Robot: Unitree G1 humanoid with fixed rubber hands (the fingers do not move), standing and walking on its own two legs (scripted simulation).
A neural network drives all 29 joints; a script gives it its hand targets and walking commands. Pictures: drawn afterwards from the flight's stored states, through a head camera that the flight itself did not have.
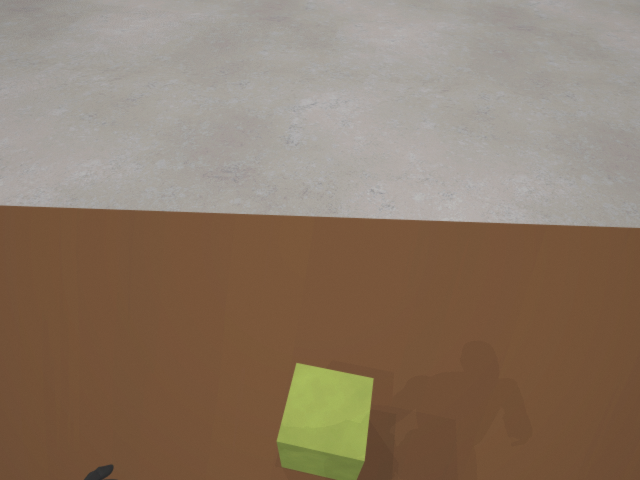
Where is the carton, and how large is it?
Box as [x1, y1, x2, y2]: [277, 363, 373, 479]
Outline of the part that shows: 296,363 277,438 277,445 281,465 284,467 335,479 356,479 364,461 373,378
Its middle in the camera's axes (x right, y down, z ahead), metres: +0.01 +0.50 +1.07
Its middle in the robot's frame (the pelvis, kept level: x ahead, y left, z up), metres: +0.41 -0.01 -0.66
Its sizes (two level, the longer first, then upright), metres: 0.210 0.200 0.250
